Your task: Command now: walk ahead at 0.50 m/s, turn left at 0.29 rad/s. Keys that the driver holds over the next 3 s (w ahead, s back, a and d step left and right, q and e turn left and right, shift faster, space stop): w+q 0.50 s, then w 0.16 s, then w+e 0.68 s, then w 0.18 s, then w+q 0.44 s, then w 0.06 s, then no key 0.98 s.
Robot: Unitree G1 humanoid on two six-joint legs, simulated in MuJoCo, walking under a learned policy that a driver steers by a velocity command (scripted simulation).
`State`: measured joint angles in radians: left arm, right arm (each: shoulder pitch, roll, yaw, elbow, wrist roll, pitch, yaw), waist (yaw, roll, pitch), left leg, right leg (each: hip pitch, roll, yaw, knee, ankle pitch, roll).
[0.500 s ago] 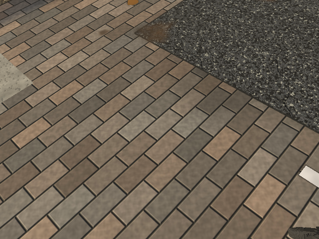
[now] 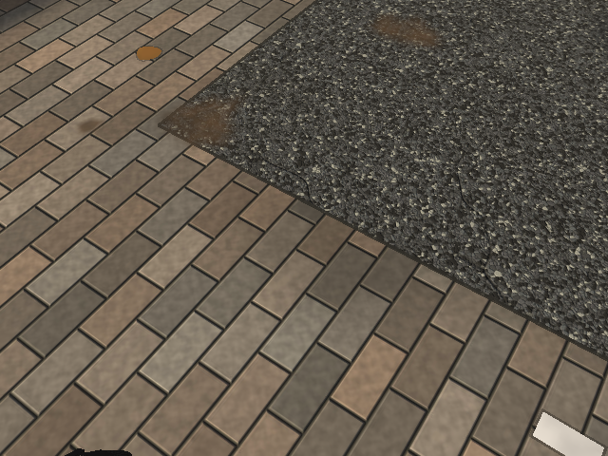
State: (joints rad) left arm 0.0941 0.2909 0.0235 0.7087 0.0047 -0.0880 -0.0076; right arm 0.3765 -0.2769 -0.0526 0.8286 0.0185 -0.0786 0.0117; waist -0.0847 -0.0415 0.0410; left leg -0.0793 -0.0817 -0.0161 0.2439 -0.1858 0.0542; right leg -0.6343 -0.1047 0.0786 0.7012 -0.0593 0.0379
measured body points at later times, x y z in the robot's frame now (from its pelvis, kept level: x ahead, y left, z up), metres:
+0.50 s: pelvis +0.26 -0.04 +0.00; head +0.29 -0.03 +0.45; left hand +0.22 +0.25 -0.12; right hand +0.52 -0.24 -0.09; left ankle +0.37 +0.15 -0.69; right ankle +0.23 -0.16 -0.75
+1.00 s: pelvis +0.51 +0.10 +0.00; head +0.52 +0.11 +0.45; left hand +0.56 +0.40 -0.12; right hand +0.65 -0.15 -0.12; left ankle +0.43 +0.16 -0.75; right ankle +0.71 -0.03 -0.68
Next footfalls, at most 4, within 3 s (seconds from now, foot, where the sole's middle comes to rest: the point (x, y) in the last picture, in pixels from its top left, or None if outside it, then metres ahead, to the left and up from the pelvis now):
0.14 right None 0.27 -0.15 -0.78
0.66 left None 0.46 0.17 -0.78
1.22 right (268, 311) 0.83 0.04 -0.78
1.72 left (186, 225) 1.12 0.26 -0.78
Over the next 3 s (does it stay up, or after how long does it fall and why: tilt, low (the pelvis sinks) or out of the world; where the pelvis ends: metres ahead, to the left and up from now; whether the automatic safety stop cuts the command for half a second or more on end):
stays up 1.33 0.22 -0.01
